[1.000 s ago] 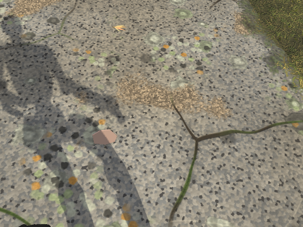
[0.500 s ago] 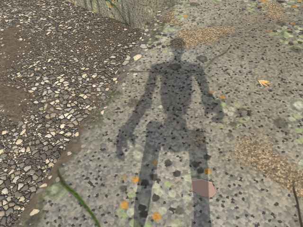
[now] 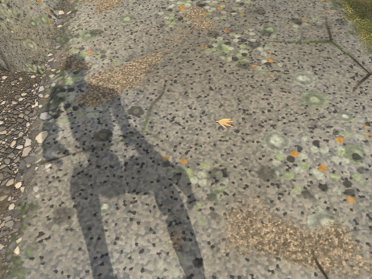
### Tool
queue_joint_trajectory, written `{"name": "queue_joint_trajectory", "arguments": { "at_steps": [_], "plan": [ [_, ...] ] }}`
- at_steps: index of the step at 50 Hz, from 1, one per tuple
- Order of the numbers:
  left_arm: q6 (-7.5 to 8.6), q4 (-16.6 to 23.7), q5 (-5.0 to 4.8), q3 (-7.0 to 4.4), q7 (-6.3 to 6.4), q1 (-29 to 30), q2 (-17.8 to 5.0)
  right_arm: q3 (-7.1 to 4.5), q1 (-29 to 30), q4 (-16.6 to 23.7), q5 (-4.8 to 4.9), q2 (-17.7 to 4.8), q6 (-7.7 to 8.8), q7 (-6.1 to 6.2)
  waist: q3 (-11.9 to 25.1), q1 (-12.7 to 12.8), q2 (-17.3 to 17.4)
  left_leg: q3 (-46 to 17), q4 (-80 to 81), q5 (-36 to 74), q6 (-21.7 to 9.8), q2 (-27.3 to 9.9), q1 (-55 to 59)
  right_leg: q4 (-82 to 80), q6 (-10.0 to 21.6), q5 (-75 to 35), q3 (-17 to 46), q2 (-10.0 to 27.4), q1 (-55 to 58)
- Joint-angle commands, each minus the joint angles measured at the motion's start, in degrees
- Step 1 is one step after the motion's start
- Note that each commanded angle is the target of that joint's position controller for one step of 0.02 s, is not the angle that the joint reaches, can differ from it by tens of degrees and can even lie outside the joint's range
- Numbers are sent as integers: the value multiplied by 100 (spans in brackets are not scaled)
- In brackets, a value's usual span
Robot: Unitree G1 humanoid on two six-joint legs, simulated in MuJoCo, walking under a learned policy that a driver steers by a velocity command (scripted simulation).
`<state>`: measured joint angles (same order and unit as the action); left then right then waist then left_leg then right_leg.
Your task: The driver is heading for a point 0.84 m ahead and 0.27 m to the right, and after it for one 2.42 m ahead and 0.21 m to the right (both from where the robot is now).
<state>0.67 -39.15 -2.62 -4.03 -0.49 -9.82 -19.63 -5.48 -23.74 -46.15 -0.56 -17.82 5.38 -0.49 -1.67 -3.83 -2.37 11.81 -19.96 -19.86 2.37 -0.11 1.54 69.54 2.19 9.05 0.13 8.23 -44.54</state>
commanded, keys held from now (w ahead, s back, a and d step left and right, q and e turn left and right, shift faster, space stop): w+e+shift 0.74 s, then w+shift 0.02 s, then w+q+shift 0.24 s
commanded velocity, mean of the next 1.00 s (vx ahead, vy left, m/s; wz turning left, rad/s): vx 1.00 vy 0.00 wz -0.76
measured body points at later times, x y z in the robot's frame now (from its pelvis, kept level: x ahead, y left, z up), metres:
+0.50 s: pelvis +0.42 -0.07 +0.01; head +0.44 -0.11 +0.46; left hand +0.54 +0.17 -0.10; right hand +0.59 -0.39 -0.03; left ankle +0.72 +0.03 -0.66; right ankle +0.33 -0.08 -0.73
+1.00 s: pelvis +0.79 -0.26 +0.00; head +0.79 -0.29 +0.45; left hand +1.13 -0.34 -0.02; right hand +0.53 -0.38 -0.13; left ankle +0.79 -0.06 -0.73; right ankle +0.82 -0.51 -0.68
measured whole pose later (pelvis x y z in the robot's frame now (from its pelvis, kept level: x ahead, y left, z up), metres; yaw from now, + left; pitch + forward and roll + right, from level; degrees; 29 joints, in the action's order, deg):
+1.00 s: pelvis +0.79 -0.26 +0.00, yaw -45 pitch +1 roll +3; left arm 5.5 -31.7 -0.5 -0.1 -2.7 1.8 -15.2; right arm -3.6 -32.9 -49.2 1.8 -15.6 5.6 -0.8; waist -2.4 -8.6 -1.5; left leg 0.5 -13.0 -19.6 0.3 2.0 6.0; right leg 43.6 1.1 1.2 4.4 5.7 -41.5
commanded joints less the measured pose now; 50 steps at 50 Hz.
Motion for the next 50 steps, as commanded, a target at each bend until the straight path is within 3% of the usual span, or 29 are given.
{"name": "queue_joint_trajectory", "arguments": {
  "at_steps": [1, 3, 5, 7, 8, 9, 10, 11, 12, 13, 14, 15, 17, 21, 24, 29, 30, 31, 32, 33, 34, 35, 36, 37, 38, 41, 44, 46, 50],
  "plan": [
    [-3, 382, 50, 162, -153, -95, 199, 2, 1274, 591, -14, -440, 172, 72, -957, 622, 415, -139, 1534, 1686, -818, -1371, -1149, -893, 70, -938, 176, 256, 155],
    [56, 507, 73, 160, -278, 348, 93, -72, 1093, 529, 35, -766, 148, 93, -1026, 480, 78, 238, 1604, 2251, -730, -1352, -785, -1759, 245, -1361, -239, 66, 469],
    [87, 591, 47, 69, -341, 390, -136, -153, 1016, 511, 55, -1163, 75, 97, -724, 594, 236, 420, 1078, 4895, -659, -1382, -234, -2186, 443, -1325, -792, -409, 1172],
    [1, 482, -79, -150, -307, -504, -594, -245, 1109, 574, 137, -1533, -99, 91, 0, 1202, 764, 436, -492, 7738, -629, -1471, 323, -2051, 657, -488, -1135, -936, 2232],
    [-78, 253, -77, -335, -274, -1554, -946, -265, 1288, 669, 181, -1592, -151, 83, 555, 1740, 923, 318, -1874, 8191, -662, -1495, -97, -2019, 833, -32, -1115, -1123, 3611],
    [-151, -124, -65, -567, -181, -2800, -1350, -191, 1501, 713, 201, -1362, -111, 75, 1007, 2311, 564, 181, -3860, 7020, -498, -1175, -1239, -2557, 1071, -256, -653, -1170, 5542],
    [-203, -240, -77, -599, -116, -2563, -1570, 133, 1531, 832, 82, -208, 89, 30, 263, 1757, -1739, -38, -7002, -484, -173, 371, -3086, -3074, 1509, -877, 643, -741, 5965],
    [47, 252, 164, -361, -178, -1760, -1490, 327, 528, 1326, 201, 130, 378, -35, 1693, 560, -2397, -1707, -7935, -1437, -264, 714, -4744, -4700, 2683, 2051, 4573, 373, 6830],
    [190, 524, 187, -298, -219, -1628, -905, 242, 1265, 1382, 268, -645, 542, -52, 1562, 978, -960, -2221, -7349, -728, -573, 312, -4753, -5627, 2293, 3321, 5261, 595, 6425],
    [356, 401, 225, -281, -265, -1639, -821, 190, 1790, 1528, 384, -711, 556, -23, 582, 791, -13, -2068, -6690, -369, -653, 210, -4833, -5966, 2030, 3292, 5179, 561, 5455],
    [479, 386, 219, -234, -299, -1352, -678, 219, 1827, 1416, 243, -598, 496, 59, 370, 517, 862, -2159, -6053, -35, -657, -99, -4375, -5827, 1773, 2845, 4741, 400, 4741],
    [526, 442, 238, -245, -261, -962, -730, 214, 1638, 1358, 129, -504, 434, 69, 188, 226, 760, -2261, -5650, 173, -544, -202, -3960, -5594, 1778, 2257, 4311, 153, 4018],
    [521, 492, 188, -176, -154, -734, -560, 161, 1571, 1279, 45, -556, 277, 67, -69, 93, 591, -2261, -4973, 321, -302, -332, -3586, -5705, 1726, 1428, 3420, -272, 3347],
    [446, 254, 66, -81, 107, -1106, -328, 264, 2766, 1658, -91, -147, 189, 105, -517, 549, 445, -1705, -2888, 1459, 136, -150, -3360, -5712, 1487, -46, 2283, -836, 2565],
    [348, 80, 59, -130, 145, -1303, -408, 287, 3362, 1927, -9, 77, 234, 21, -426, 913, 48, -1489, -1547, 2534, 227, 192, -2677, -5591, 1139, 123, 2144, -1007, 2278],
    [297, -170, -35, -209, 196, -1400, -322, -4, 3337, 2068, 300, -456, 354, -17, -231, 844, -403, -1842, -620, 2279, 144, 198, -2261, -4784, 900, -356, 2769, -654, 3482],
    [265, -155, 3, -243, 202, -1302, -367, -112, 2903, 1993, 327, -639, 380, 8, 27, 577, -487, -1763, -635, 2023, 51, 216, -1841, -4308, 802, -1247, 2760, -637, 3723],
    [234, -77, 123, -242, 148, -1081, -406, -246, 1895, 1815, 360, -819, 374, 61, 692, -21, -526, -1660, -738, 1920, -95, 115, -770, -3249, 618, -2181, 2542, -797, 3741],
    [223, 141, 325, -112, 76, -747, -150, -274, 337, 1576, 351, -921, 291, 142, 1817, -751, -488, -2170, -1514, 1063, -255, -573, 1347, -1472, 462, -1671, 2258, -898, 2708],
    [237, 336, 52, 121, 39, -1997, 683, -302, -106, 1411, 48, -1362, 303, 60, 2941, 36, 2331, -5609, -473, -1447, -1302, -2204, 3450, 679, 169, 2479, 1696, -1713, 595],
    [207, 306, -228, 180, 109, -1864, 219, -236, 100, 1480, 9, -954, 300, -56, 2587, -86, 2758, -6851, 239, -3386, -1357, -2411, 3115, 1423, 144, 2012, 1323, -1037, -272],
    [186, 346, -101, 86, 122, -1112, -252, -167, 461, 1572, 75, -511, 235, -9, 1620, -314, 1890, -5852, 376, -2995, -1149, -2083, 2235, 1504, 114, 1436, 1021, -816, -471],
    [182, 416, 56, 35, 110, -642, -414, -136, 602, 1441, 44, -459, 160, 23, 1025, -282, 822, -4903, 401, -1820, -1013, -1847, 1388, 1330, 99, 1134, 820, -641, -285],
    [205, 557, 184, 18, 77, -248, -361, -128, 657, 1296, -22, -465, 121, 25, 553, -197, 362, -4180, 430, -825, -968, -1650, 648, 1053, 122, 1008, 762, -449, -102],
    [196, 628, 148, 26, 28, -211, -213, -77, 729, 1158, -84, -382, 152, 27, 287, 3, 443, -3715, 536, -252, -986, -1496, 41, 839, 153, 867, 822, -242, 176],
    [187, 678, 21, 191, 16, -206, 318, 96, 534, 675, 70, 19, 223, -98, -93, 300, 586, -3196, 881, 8, -1232, -1265, -679, 329, 240, 1135, 880, -188, 268],
    [325, 854, 158, 278, -57, 284, 272, 54, 471, 525, 145, -366, 213, -78, -598, 486, 370, -3111, 1271, 395, -1589, -1394, -852, -703, 101, 384, 747, -25, -364],
    [449, 988, 261, 311, -143, 828, 147, 28, 423, 521, 185, -530, 207, -44, -752, 352, 252, -2625, 1468, 983, -1511, -1171, -1213, -1726, -49, -509, 507, -43, 58],
    [652, 1162, 183, 292, -300, 1629, 53, 19, -186, 308, 311, -837, 151, 4, -712, 61, 361, -2178, 1690, 1541, -1341, -1177, -1343, -3252, -193, -1284, 166, -521, 1683]
  ]
}}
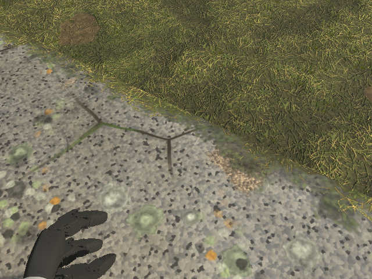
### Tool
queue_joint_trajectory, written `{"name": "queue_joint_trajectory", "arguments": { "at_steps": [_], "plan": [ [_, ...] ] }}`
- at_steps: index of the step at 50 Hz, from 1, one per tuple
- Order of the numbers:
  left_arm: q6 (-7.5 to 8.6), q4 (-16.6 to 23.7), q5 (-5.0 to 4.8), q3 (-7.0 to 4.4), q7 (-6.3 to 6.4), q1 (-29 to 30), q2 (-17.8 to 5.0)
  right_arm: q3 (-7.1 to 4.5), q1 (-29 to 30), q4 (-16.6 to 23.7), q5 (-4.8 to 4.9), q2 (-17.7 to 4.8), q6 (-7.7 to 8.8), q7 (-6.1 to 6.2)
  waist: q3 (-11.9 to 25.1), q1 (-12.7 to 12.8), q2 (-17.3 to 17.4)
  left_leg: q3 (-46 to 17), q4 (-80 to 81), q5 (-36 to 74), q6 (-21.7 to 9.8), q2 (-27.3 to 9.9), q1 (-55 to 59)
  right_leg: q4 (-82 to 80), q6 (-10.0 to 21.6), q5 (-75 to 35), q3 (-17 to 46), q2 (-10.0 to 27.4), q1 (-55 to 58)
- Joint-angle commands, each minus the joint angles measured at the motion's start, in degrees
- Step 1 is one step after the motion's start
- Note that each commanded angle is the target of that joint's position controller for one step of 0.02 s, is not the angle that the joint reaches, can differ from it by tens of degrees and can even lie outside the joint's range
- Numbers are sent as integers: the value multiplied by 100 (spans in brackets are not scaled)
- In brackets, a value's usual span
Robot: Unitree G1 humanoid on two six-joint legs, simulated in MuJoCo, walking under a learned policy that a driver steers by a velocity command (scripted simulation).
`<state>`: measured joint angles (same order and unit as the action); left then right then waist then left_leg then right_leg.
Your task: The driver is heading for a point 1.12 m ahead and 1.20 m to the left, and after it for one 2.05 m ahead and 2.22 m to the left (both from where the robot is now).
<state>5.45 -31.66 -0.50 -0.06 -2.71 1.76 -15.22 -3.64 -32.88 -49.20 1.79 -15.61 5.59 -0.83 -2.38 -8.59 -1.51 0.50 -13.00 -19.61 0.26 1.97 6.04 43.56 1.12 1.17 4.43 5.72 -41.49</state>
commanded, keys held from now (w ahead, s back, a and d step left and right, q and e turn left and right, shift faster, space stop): w+q+shift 1.00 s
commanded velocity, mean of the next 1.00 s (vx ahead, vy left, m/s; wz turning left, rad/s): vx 1.00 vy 0.00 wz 0.83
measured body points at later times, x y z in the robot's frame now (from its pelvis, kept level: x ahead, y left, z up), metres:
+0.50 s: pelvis +0.43 +0.03 -0.03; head +0.44 +0.05 +0.42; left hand +0.31 +0.30 -0.16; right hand +0.74 -0.11 -0.08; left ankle +0.59 +0.19 -0.70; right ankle +0.26 -0.16 -0.73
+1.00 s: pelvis +0.83 +0.22 -0.03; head +0.84 +0.25 +0.42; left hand +0.83 +0.59 -0.05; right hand +1.08 +0.05 -0.13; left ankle +0.61 +0.16 -0.71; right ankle +1.05 +0.24 -0.73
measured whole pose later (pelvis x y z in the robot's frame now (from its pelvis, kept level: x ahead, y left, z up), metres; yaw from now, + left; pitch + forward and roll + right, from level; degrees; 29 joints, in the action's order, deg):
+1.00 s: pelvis +0.83 +0.22 -0.03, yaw +53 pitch +1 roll -2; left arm 8.2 -31.3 -1.5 -2.3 -0.5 1.9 -15.8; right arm -5.0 -24.2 -42.4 1.6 -18.5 2.1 0.8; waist -2.1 -5.6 1.1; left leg -19.2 -43.7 -33.7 -5.0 6.6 -1.2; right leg 32.3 -3.7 3.1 5.9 -1.6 -29.5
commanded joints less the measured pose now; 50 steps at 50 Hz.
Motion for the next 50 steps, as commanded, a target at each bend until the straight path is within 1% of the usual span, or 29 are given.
{"name": "queue_joint_trajectory", "arguments": {
  "at_steps": [1, 3, 4, 5, 6, 7, 8, 10, 11, 13, 17, 21, 23, 25, 26, 27, 28, 29, 30, 31, 32, 33, 35, 40, 42, 46, 48, 49, 50],
  "plan": [
    [196, 413, -57, -165, -77, 449, -497, -133, 600, 537, 79, -1039, 78, 45, -538, 589, 397, -1030, 781, 1931, -1050, -1455, -1474, -908, -54, -380, -256, -350, 1578],
    [202, 298, -96, -402, 5, -279, -926, -104, 455, 401, -25, -1166, -16, 48, 176, 1110, 840, -869, -504, 4127, -824, -1386, -1044, -1123, 158, 232, -416, -686, 2727],
    [160, 131, -106, -535, 84, -1191, -1117, -93, 540, 401, -84, -1246, -54, 61, 757, 1722, 1028, -669, -1791, 4664, -635, -1178, -1558, -1001, 239, 469, -493, -687, 4059],
    [74, -109, -52, -655, 209, -2533, -1410, 13, 737, 606, -224, -978, -42, 85, 1625, 2350, 802, -674, -3711, 3447, -408, -917, -2989, -619, 403, 1128, 376, 259, 6032],
    [73, -315, 141, -737, 176, -2963, -1975, 301, -247, 806, -65, 147, 75, 90, 3062, 1646, -1334, -732, -5896, -748, -244, -239, -4505, -1464, 1175, 3366, 3383, 1844, 7599],
    [63, -391, 114, -639, 134, -3076, -1503, 228, 130, 828, 242, -236, 108, 118, 2975, 1824, -1489, -1036, -6776, -687, -294, -337, -5100, -2676, 1206, 4643, 4629, 1843, 7169],
    [73, -526, 28, -542, 156, -2752, -1124, 114, 913, 988, 351, -521, 75, 172, 1633, 1825, -1124, -788, -7096, -328, -283, -534, -5749, -2796, 1010, 4114, 3730, 1700, 6402],
    [81, -677, 119, -413, 157, -2099, -598, 82, 1494, 1066, 84, -476, -39, 171, 527, 1416, -297, -635, -6624, 317, -288, -994, -5381, -2820, 850, 2233, 1998, 1286, 4679],
    [104, -731, 215, -379, 168, -1813, -391, 64, 1316, 1072, 90, -346, -150, 101, 384, 1080, -614, -741, -6437, 483, -263, -1168, -4986, -2934, 832, 1801, 1463, 1177, 4099],
    [129, -844, 119, -379, 178, -1417, -190, 80, 1365, 1109, 153, -99, -396, 19, 22, 802, -630, -728, -6175, 344, -228, -1350, -4788, -3261, 726, 1236, 571, 1128, 3495],
    [196, -918, 125, -477, 284, -1128, -539, 113, 1838, 1342, 12, -119, -493, -70, -515, 585, -179, -576, -5378, 1511, -139, -1340, -5005, -3659, 635, 282, -806, 952, 3091],
    [182, -1010, 73, -591, 338, -1430, -1096, 117, 2696, 1536, -15, -332, -409, -300, -744, 824, 370, 226, -3605, 2700, -446, -983, -4341, -3908, 384, -291, -1778, 703, 3500],
    [100, -1019, 50, -667, 320, -1542, -1462, 29, 2757, 1607, 30, -575, -389, -354, -538, 709, 144, 727, -3229, 2499, -648, -537, -3798, -3401, 306, -2846, -1955, 755, 4133],
    [-83, -957, -32, -751, 322, -1544, -1797, -160, 1987, 1510, 141, -979, -465, -325, 60, 156, -376, 1094, -3375, 1604, -865, -21, -2897, -1908, 277, -5745, -1993, 887, 4681],
    [-148, -876, -57, -772, 324, -1404, -1872, -332, 973, 1280, 142, -1307, -534, -291, 567, -376, -528, 1070, -3459, 1141, -1043, 157, -1611, -549, 303, -6261, -1897, 927, 4279],
    [-122, -839, -57, -710, 321, -1224, -1691, -562, -293, 904, 135, -1699, -611, -191, 1045, -974, -219, 598, -3057, 1239, -1280, 186, 343, 1403, 149, -5234, -1783, 668, 3105],
    [73, -721, 40, -402, 278, -1207, -581, -612, -123, 774, 167, -1988, -684, -110, 403, -464, 2046, -730, -2561, 1775, -1748, -334, 904, 4488, -173, 2098, -1620, -794, 1227],
    [366, -211, -83, -200, 209, -2151, -255, -405, 666, 1270, -64, -1971, -449, -173, 1799, 668, 2604, -4739, -937, -1181, -2958, -1490, 1884, 5467, -133, 3242, 21, -1231, -527],
    [534, -127, -161, -282, 181, -1299, -1006, -344, 708, 1498, -82, -1387, -314, -201, 1659, 181, 1226, -5328, -38, -2405, -2526, -1654, 1448, 4889, 151, 2547, 566, -820, -546],
    [558, 42, -279, -321, 205, -780, -1037, -324, 715, 1372, -142, -1311, -157, -234, 674, 368, 396, -5176, 264, -2265, -2281, -1598, 470, 4222, 217, 2218, 423, -714, -640],
    [506, -76, -120, -284, 288, -771, -897, -276, 1006, 1360, -136, -1161, -41, -258, 472, 654, -393, -4705, 118, -1670, -2063, -1441, -254, 3607, 214, 1938, 502, -405, -194],
    [446, -143, 6, -289, 302, -975, -826, -281, 1384, 1417, -169, -1198, 4, -220, 299, 947, -272, -4284, -110, -1011, -2101, -1211, -1028, 3211, 106, 1785, 598, -307, 242],
    [277, -219, 83, -347, 293, -1073, -889, -204, 1617, 1469, -132, -995, -4, -121, 38, 1120, -93, -3422, 8, -260, -2039, -793, -1788, 2486, -117, 1708, 598, -178, 676],
    [211, 271, 177, -177, 247, 377, -290, -175, 1374, 1257, 16, -910, -119, 169, -440, 561, 139, -2098, 20, 728, -1597, -75, -2979, -324, -570, -167, -15, -482, 1440],
    [253, 400, 69, -221, 187, 620, -311, -235, 1195, 1155, 42, -1022, -171, 184, -261, 331, 328, -2172, -38, 359, -1371, -88, -3192, -976, -622, -904, -98, -720, 2191],
    [310, 432, -176, -453, 188, 507, -793, -261, 1072, 989, 118, -866, -209, 242, -147, 455, 751, -2732, -790, 435, -1124, -386, -1960, -1589, -560, -508, 342, -604, 2263],
    [331, 168, -232, -698, 242, -820, -1143, -263, 1251, 1033, -11, -855, -270, 192, 609, 1237, 853, -2574, -2212, 2099, -850, -294, -1626, -1436, -307, 177, 159, -567, 3495],
    [272, -56, -230, -753, 314, -2267, -1250, -133, 1503, 1222, -201, -576, -289, 123, 1662, 1957, 757, -2240, -3971, 2063, -643, -115, -2474, -822, -142, 910, 503, -23, 5422],
    [236, -178, 78, -769, 278, -2813, -1683, 97, 485, 1431, 0, 296, -252, 90, 2614, 1334, -1707, -1623, -6179, -1421, -382, 636, -4424, -1875, 697, 3588, 3633, 1429, 7326]
  ]
}}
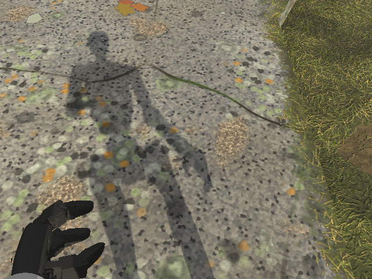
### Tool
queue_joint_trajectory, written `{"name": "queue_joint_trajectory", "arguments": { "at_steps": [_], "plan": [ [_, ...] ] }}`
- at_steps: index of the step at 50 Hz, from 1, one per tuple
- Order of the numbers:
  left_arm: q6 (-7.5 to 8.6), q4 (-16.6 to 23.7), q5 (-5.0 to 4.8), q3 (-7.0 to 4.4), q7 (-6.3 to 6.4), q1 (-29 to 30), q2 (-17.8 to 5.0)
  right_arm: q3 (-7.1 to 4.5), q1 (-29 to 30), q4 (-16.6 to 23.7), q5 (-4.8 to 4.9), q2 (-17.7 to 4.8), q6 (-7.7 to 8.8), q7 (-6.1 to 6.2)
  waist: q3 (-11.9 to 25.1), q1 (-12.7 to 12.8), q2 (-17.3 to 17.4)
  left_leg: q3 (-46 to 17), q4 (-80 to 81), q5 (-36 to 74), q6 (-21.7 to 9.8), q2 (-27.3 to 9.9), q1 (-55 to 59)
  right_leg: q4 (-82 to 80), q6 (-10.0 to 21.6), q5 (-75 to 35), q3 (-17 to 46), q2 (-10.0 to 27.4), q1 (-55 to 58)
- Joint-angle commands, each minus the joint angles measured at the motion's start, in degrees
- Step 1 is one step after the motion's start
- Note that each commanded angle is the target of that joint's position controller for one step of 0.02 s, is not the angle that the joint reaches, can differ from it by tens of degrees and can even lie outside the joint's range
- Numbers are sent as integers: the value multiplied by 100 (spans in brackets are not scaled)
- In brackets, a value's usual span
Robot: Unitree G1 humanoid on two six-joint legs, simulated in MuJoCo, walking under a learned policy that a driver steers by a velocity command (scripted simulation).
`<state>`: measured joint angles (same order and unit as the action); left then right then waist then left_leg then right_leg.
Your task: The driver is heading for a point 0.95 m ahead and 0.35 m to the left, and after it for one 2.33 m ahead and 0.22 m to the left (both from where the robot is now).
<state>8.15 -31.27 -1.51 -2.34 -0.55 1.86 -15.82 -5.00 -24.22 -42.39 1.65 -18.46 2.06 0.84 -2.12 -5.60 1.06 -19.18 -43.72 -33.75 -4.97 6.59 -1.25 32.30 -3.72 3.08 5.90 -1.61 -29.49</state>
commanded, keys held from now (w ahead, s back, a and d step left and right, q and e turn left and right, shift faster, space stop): w+q+shift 0.60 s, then w+shift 0.32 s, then shift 0.08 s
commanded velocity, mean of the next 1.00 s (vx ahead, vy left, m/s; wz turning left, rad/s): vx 0.99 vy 0.00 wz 0.79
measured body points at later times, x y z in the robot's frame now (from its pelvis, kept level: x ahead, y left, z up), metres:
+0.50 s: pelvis +0.38 +0.06 -0.01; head +0.40 +0.08 +0.43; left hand +0.27 +0.31 -0.15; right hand +0.70 -0.07 -0.06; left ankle +0.48 +0.14 -0.71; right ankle +0.18 -0.18 -0.63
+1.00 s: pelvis +0.80 +0.26 +0.01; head +0.82 +0.29 +0.45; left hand +0.76 +0.57 -0.07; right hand +1.01 +0.08 -0.11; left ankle +0.55 +0.19 -0.60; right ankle +0.95 +0.24 -0.71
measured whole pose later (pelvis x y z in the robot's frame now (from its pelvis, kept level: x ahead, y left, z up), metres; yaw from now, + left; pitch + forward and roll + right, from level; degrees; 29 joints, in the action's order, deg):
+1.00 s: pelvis +0.80 +0.26 +0.01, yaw +46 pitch +1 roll -2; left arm 7.1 -35.6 0.2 -2.0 -1.6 -6.4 -15.7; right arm -2.2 -21.2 -47.0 1.6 -16.0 2.8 0.0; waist -3.8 -1.8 1.0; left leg -10.1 -69.4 -26.5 -4.0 4.9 -9.6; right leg 35.7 0.7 9.4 -2.4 -1.9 -27.6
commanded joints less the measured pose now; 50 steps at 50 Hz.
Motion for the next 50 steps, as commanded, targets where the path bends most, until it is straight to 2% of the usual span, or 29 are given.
{"name": "queue_joint_trajectory", "arguments": {
  "at_steps": [1, 2, 4, 6, 8, 12, 16, 19, 21, 22, 23, 24, 25, 26, 27, 28, 29, 32, 35, 37, 40, 42, 44, 45, 46, 47, 48, 49, 50],
  "plan": [
    [-49, -207, 211, -505, -54, -2546, -1457, 304, -453, 821, 356, 180, 112, -41, 2384, 948, -2962, 719, -4082, 403, 152, -424, -4724, -1677, 1407, 5452, 5332, 2642, 5884],
    [-103, -61, 150, -409, -11, -2068, -930, 203, 187, 784, 276, -313, 69, -14, 1428, 1145, -1974, 989, -4316, 1004, 212, -669, -4968, -1803, 1252, 5148, 4460, 2369, 5058],
    [-207, -308, 215, -364, 33, -1905, -794, 128, 1074, 932, -56, -480, 43, -52, 512, 1093, -352, 1233, -3841, 1453, 176, -1055, -4547, -1697, 1010, 2750, 2513, 1885, 3637],
    [-155, -538, 227, -279, 43, -1704, -533, 103, 1118, 1019, 50, -333, -48, -136, 147, 796, -590, 1160, -3405, 1616, 131, -1422, -4182, -1853, 990, 1766, 1480, 1625, 2863],
    [-118, -745, 93, -243, 15, -1698, -369, 149, 1205, 1117, 122, -137, -157, -173, -33, 688, -652, 1237, -3273, 1586, 116, -1606, -4362, -2014, 999, 1342, 855, 1605, 2656],
    [-103, -891, 188, -293, 53, -1595, -668, 200, 1532, 1249, 76, -115, -142, -247, -459, 569, -364, 1336, -2676, 2706, 266, -1648, -4750, -2421, 1040, 409, -309, 1590, 2394],
    [-135, -1087, 229, -300, 93, -2018, -921, 223, 2366, 1388, 49, -159, -38, -409, -815, 888, 8, 1999, -1269, 3725, 139, -1416, -4589, -2630, 792, -469, -1378, 1351, 2748],
    [-231, -1179, 230, -347, 136, -2214, -1308, 196, 2727, 1504, 76, -234, 46, -553, -679, 825, -206, 2833, -233, 3667, -136, -823, -3580, -2212, 507, -3695, -1947, 1292, 3137],
    [-361, -1154, 197, -432, 215, -2211, -1698, 34, 2118, 1435, 153, -536, 9, -544, -145, 270, -814, 3141, -281, 2969, -290, -350, -2677, -1017, 501, -6655, -2013, 1494, 3535],
    [-429, -1056, 184, -469, 222, -1980, -1800, -128, 1137, 1218, 186, -823, -60, -514, 332, -304, -1035, 3077, -350, 2583, -473, -222, -1622, 149, 596, -7419, -1971, 1621, 3338],
    [-425, -861, 143, -465, 203, -1612, -1751, -382, -387, 794, 154, -1277, -138, -441, 971, -1016, -891, 2656, 55, 2613, -779, -229, 351, 1870, 658, -6892, -1811, 1528, 2362],
    [-326, -852, 128, -292, 165, -1517, -1113, -439, -1021, 462, 222, -1382, -211, -316, 823, -1062, 166, 1772, 562, 2733, -1039, -622, 1720, 4251, 452, -1143, -1748, 636, 736],
    [-64, -385, 176, 22, 85, -2257, -166, -357, -316, 762, 39, -1696, -95, -321, 1411, 193, 1988, -1287, 1150, 1782, -2079, -1613, 2887, 6197, 330, 3080, -774, -232, -1462],
    [208, -98, 31, -3, 34, -1649, -764, -293, -300, 973, -67, -1278, 33, -330, 2117, -220, 1141, -3030, 2555, -291, -2286, -2111, 2952, 6037, 568, 2542, 274, -94, -2071],
    [298, 51, -128, -60, 43, -997, -976, -245, -239, 914, -120, -1060, 161, -335, 1180, -152, 296, -3047, 3104, -544, -1918, -2108, 2050, 5435, 683, 2117, 267, 115, -2181],
    [303, 10, -78, -42, 80, -953, -858, -198, 102, 883, -128, -944, 264, -364, 563, 257, -582, -2653, 3181, -96, -1711, -1976, 914, 4780, 663, 1764, 296, 332, -1805],
    [222, -131, 49, -46, 104, -1155, -771, -145, 467, 903, -136, -806, 316, -356, 244, 590, -739, -2030, 3103, 518, -1593, -1678, 45, 4354, 542, 1590, 332, 513, -1290],
    [-78, -325, 179, -94, 71, -1485, -797, -15, 914, 861, -102, -444, 308, -201, -189, 953, -291, -666, 3199, 1543, -1439, -1116, -1412, 3276, 147, 1293, 142, 833, -558],
    [-108, 16, 338, 94, 29, -443, -296, 54, 621, 565, -72, -307, 280, -15, -480, 486, -100, 474, 3168, 2720, -1130, -610, -2310, 1684, -63, -437, -415, 730, -53],
    [-55, 139, 281, 160, -46, 46, -100, 39, 305, 383, -60, -386, 282, -4, -406, 119, 24, 638, 3263, 2418, -941, -593, -2582, 716, -32, -1617, -635, 494, 681],
    [-10, 346, 64, 40, -81, 593, -399, 14, -94, 120, 23, -482, 311, -51, -491, -193, 234, 315, 3122, 2313, -902, -1000, -1490, -168, 96, -1611, -464, 420, 338],
    [18, 388, 20, -40, -123, 630, -567, 9, -262, -84, 9, -464, 234, -9, -500, -144, 354, 178, 2867, 3108, -823, -1325, -425, -484, 262, -1294, -407, 431, -79],
    [18, 271, 3, -198, -105, -71, -831, -37, -191, -153, -107, -635, 139, 5, -38, 318, 558, 204, 2145, 5596, -661, -1539, 350, -359, 492, -508, -620, 196, 404],
    [-26, 110, -73, -333, -40, -975, -1053, -59, 25, -129, -245, -792, 93, -35, 591, 902, 661, 377, 1165, 6978, -529, -1449, 419, -187, 673, -217, -817, 65, 1347],
    [-113, -149, -91, -377, 39, -2446, -1157, -14, 495, 34, -357, -759, 77, -66, 1407, 1738, 712, 518, -512, 6827, -362, -1286, -705, 359, 841, 152, -503, 503, 3309],
    [-110, -358, 192, -451, 5, -3050, -1629, 205, -672, 55, -230, 177, 178, -91, 2652, 1134, -1416, 776, -3151, 3216, 85, -313, -2700, 177, 1841, 1519, 2202, 1907, 5725],
    [-56, -630, 229, -409, -148, -3436, -1314, 332, -911, -72, 61, 184, 239, -120, 3147, 1250, -2524, 553, -4103, 571, 210, 108, -3691, -1298, 2116, 2704, 4556, 2418, 6272],
    [-84, -565, 218, -301, -104, -2985, -833, 216, 31, 69, 187, -324, 244, -94, 1982, 1412, -1666, 709, -4339, 653, 191, -303, -4291, -1424, 1891, 2109, 3871, 2336, 5673],
    [-132, -513, 245, -242, -77, -2405, -684, 211, 1006, 361, 79, -494, 290, -73, 1097, 1380, -578, 941, -4078, 844, 203, -514, -4226, -1331, 1731, 357, 2788, 2081, 4560]
  ]
}}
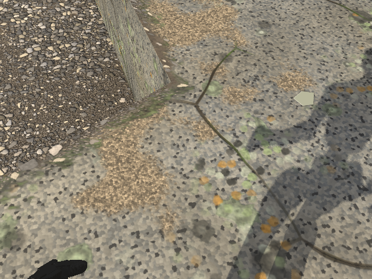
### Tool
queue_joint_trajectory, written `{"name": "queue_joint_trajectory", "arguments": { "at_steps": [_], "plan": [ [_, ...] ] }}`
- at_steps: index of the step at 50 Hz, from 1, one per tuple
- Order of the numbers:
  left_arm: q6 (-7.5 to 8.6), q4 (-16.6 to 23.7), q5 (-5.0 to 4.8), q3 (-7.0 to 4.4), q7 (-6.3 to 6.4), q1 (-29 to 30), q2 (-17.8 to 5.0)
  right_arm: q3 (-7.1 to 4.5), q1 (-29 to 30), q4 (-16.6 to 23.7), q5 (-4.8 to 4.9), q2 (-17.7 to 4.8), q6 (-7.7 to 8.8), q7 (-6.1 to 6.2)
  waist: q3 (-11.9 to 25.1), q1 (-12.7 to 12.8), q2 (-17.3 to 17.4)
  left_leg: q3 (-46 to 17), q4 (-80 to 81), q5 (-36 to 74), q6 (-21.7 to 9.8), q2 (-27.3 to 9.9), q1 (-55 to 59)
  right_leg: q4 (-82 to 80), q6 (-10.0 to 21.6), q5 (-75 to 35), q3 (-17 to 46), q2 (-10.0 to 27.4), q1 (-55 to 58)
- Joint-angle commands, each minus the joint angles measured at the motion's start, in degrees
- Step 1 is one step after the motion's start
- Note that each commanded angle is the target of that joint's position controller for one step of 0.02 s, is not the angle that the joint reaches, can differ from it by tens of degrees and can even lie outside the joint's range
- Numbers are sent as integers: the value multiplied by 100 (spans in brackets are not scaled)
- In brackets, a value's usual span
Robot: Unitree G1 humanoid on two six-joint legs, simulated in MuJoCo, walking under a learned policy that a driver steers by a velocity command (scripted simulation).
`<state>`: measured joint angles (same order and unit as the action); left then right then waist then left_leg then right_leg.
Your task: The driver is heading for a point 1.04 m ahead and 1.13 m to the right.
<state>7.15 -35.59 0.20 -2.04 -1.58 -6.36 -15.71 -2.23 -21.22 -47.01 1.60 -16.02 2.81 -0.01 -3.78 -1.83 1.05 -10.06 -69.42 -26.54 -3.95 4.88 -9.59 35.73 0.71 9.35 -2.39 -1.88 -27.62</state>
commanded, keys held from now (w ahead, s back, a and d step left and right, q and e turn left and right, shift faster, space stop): shift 0.10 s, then e+shift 0.90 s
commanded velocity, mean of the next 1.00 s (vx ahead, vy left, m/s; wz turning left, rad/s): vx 0.17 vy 0.00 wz -0.62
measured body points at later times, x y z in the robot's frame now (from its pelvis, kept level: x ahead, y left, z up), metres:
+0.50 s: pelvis +0.26 +0.01 +0.02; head +0.31 +0.01 +0.47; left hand +0.43 +0.28 -0.09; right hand +0.40 -0.28 -0.06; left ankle +0.37 +0.09 -0.71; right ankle +0.19 -0.12 -0.62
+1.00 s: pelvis +0.29 -0.04 +0.03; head +0.32 -0.10 +0.48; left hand +0.60 +0.09 -0.04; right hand +0.24 -0.38 -0.08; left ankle +0.43 +0.06 -0.66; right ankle +0.25 -0.13 -0.71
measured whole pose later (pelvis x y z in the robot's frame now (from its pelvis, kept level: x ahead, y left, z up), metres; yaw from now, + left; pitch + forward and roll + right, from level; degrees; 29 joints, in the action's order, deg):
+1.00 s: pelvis +0.29 -0.04 +0.03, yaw -42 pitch +4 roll +3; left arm -2.9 -33.5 -0.9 -4.9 2.3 -12.0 -19.4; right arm -5.3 -1.7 -43.0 -0.2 -18.4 0.4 1.1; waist -3.3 0.6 0.1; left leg -5.3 -50.5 -18.3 3.9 2.9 -30.9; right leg 28.1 2.0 11.4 8.7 -2.6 -19.7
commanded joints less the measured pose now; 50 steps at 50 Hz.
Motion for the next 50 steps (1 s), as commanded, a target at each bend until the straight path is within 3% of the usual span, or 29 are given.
{"name": "queue_joint_trajectory", "arguments": {
  "at_steps": [1, 2, 4, 5, 6, 8, 12, 15, 16, 17, 18, 19, 20, 21, 23, 27, 31, 34, 36, 37, 38, 39, 40, 41, 42, 43, 45, 48, 50],
  "plan": [
    [-34, -126, 112, -242, 9, -1258, -710, -70, 1102, 944, -52, -679, 249, 13, 702, 740, -9, 190, -1172, 165, 151, -466, -3159, -1591, 1261, -2140, 2828, 1934, 3305],
    [7, -198, 129, -190, -8, -1114, -586, -93, 1091, 972, -110, -590, 241, -4, 561, 453, -49, 236, -755, 197, 182, -681, -2840, -1597, 1224, -3265, 2259, 1752, 2720],
    [47, -361, 50, -67, -32, -882, -308, -48, 741, 855, -50, -321, 142, -22, 493, 83, -393, 356, 178, 236, 263, -824, -2489, -1838, 1122, -3918, 1621, 1473, 2220],
    [62, -424, -13, -68, -24, -774, -365, -6, 691, 820, -88, -201, 112, -19, 440, -1, -436, 487, 767, 393, 328, -828, -2317, -1942, 1110, -4247, 1373, 1396, 1940],
    [52, -481, -63, -115, 6, -760, -579, 42, 878, 915, -182, -125, 138, -26, 405, 1, -483, 682, 1444, 682, 410, -766, -2142, -2028, 1174, -4596, 1227, 1270, 1707],
    [-65, -578, -133, -251, 115, -812, -976, 119, 1286, 1014, -246, -45, 234, -97, 604, 104, -539, 887, 2752, 1957, 498, -481, -1377, -2115, 1107, -4466, 851, 945, 1388],
    [-255, -666, -243, -387, 248, -1147, -1211, -26, 1916, 1163, -274, -504, 221, -129, 623, 193, -574, 539, 4045, 3262, 439, -198, -846, -1768, 730, -2890, 1259, 905, 1588],
    [-406, -518, -229, -391, 320, -943, -1037, -171, 1387, 994, -339, -775, 227, -35, 805, -185, -553, 414, 4501, 3698, 228, -420, 33, -700, 347, -2293, 1504, 667, 1475],
    [-441, -332, -149, -313, 307, -933, -773, -237, 946, 952, -415, -1039, 233, 29, 1308, -311, -75, -16, 4385, 5073, -29, -1114, 1036, 438, 117, -1134, 1360, 242, 983],
    [-469, -329, -54, -157, 291, -1743, -244, -214, 832, 1031, -522, -1145, 137, 102, 1973, 5, 1266, -1302, 3981, 7581, -798, -2695, 2304, 2179, -201, 2899, 915, -372, -253],
    [-540, -420, -192, -154, 262, -2564, -514, -164, 903, 1107, -438, -909, 21, 54, 2887, 174, 1596, -2111, 4043, 6913, -1339, -3274, 2484, 3280, -287, 3402, 1021, -135, -466],
    [-669, -471, -243, -287, 281, -2335, -903, -142, 1245, 1184, -293, -682, -60, 53, 2436, 177, 1019, -1800, 4314, 5478, -1290, -2948, 2035, 3734, -435, 2937, 921, 150, -785],
    [-789, -399, -236, -363, 325, -1886, -1034, -100, 1502, 1184, -213, -505, -114, 75, 1816, 160, 648, -1220, 4560, 4372, -1080, -2583, 1448, 3779, -548, 2513, 724, 326, -1029],
    [-910, -377, -209, -413, 381, -1688, -1059, -83, 1744, 1171, -237, -462, -144, 86, 1439, 230, 490, -865, 4788, 3715, -989, -2376, 844, 3793, -647, 2194, 695, 499, -997],
    [-1082, -252, -176, -413, 416, -1623, -882, -142, 2073, 1109, -350, -576, -157, 120, 1007, 426, 670, -158, 5222, 3165, -952, -2100, -227, 3642, -726, 1761, 529, 628, -523],
    [-1100, 41, -142, -342, 367, -1203, -595, -242, 2084, 944, -339, -654, -109, 223, 1042, 355, 525, 575, 5428, 3223, -1088, -2215, -227, 2700, -679, 1203, 395, 851, -345],
    [-1110, 201, -139, -320, 196, -875, -637, -358, 2175, 868, -283, -902, -159, 214, 1076, 323, 536, 1213, 5432, 3019, -957, -2328, -308, 1593, -452, 692, 122, 866, 347],
    [-1206, 302, -138, -383, 86, -708, -803, -445, 2056, 762, -147, -1058, -167, 100, 992, 299, 580, 1435, 5212, 2833, -745, -2478, -57, 843, -212, 799, -95, 785, 671],
    [-1252, 259, -118, -453, 57, -845, -842, -469, 2052, 691, -37, -1042, -197, 49, 997, 463, 446, 1692, 4692, 2455, -393, -2402, -59, -65, 39, 458, -269, 588, 1199],
    [-1257, 180, -71, -535, 109, -1036, -988, -451, 1831, 570, -4, -879, -225, 24, 922, 507, 138, 1895, 4135, 1852, -65, -2135, -330, -538, 255, 82, -107, 457, 1597],
    [-1228, 167, -56, -700, 217, -1307, -1536, -414, 1590, 505, -99, -651, -278, 1, 657, 472, -1123, 2392, 2724, 584, 482, -1520, -1332, -1333, 702, -1665, 1234, 1217, 2164],
    [-1118, 378, 40, -776, 265, -1126, -2193, -368, 1892, 921, -317, -570, -291, 46, 537, 298, -2376, 1971, 1262, -1143, 962, -582, -3171, -1580, 1775, -2326, 3439, 2300, 2599],
    [-938, 429, 162, -738, 207, -1102, -1921, -412, 2423, 1020, -358, -754, -277, 110, 912, 665, -1516, 903, 439, -1029, 849, -503, -3334, -1772, 1958, -1736, 3376, 2251, 2416],
    [-808, 393, 134, -692, 200, -941, -1796, -431, 2457, 1043, -218, -765, -269, 141, 827, 486, -1231, 647, 354, -487, 682, -528, -3369, -1834, 1674, -1286, 2981, 1967, 2301],
    [-770, 429, 1, -664, 245, -622, -1621, -451, 2229, 905, -192, -766, -260, 195, 783, 269, -895, 533, 471, 11, 617, -609, -3348, -1736, 1357, -1052, 2651, 1707, 2236],
    [-794, 498, -104, -592, 293, -374, -1416, -477, 2115, 843, -242, -862, -250, 230, 809, 174, -858, 487, 635, 297, 622, -617, -3267, -1630, 1206, -1225, 2484, 1623, 2146],
    [-862, 622, -88, -523, 385, -236, -1259, -470, 1977, 782, -257, -789, -197, 186, 1066, 67, -847, 502, 800, 675, 704, -416, -2732, -1462, 1120, -1760, 2234, 1336, 1927],
    [-917, 656, -116, -565, 445, -365, -1323, -364, 2082, 766, -163, -540, -155, 119, 1165, 167, -780, 429, 1912, 908, 815, -175, -2453, -1287, 1070, -1741, 2378, 1148, 2052],
    [-956, 713, -129, -601, 448, -334, -1394, -333, 2121, 766, -142, -515, -147, 65, 1161, 205, -909, 363, 2491, 950, 842, -60, -2144, -1233, 1056, -1455, 2626, 1078, 1934]
  ]
}}
Velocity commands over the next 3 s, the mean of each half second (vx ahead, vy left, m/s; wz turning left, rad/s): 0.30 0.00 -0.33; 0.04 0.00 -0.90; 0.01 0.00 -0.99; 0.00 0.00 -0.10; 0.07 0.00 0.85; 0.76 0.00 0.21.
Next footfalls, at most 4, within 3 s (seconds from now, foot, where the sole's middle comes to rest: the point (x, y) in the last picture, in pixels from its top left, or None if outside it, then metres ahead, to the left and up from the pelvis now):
0.32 left None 0.41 0.08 -0.75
0.74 right None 0.28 -0.15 -0.75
1.16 left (191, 273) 0.46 -0.02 -0.75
1.60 right None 0.20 -0.14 -0.75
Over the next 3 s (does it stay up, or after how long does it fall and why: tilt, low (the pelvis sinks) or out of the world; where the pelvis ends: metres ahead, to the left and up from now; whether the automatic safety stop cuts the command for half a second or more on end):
stays up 0.57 -0.27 0.01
